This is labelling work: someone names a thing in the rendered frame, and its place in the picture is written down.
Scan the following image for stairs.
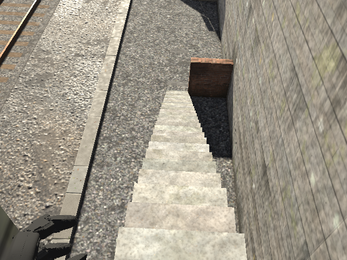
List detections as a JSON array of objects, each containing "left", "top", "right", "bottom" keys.
[{"left": 114, "top": 90, "right": 247, "bottom": 260}]

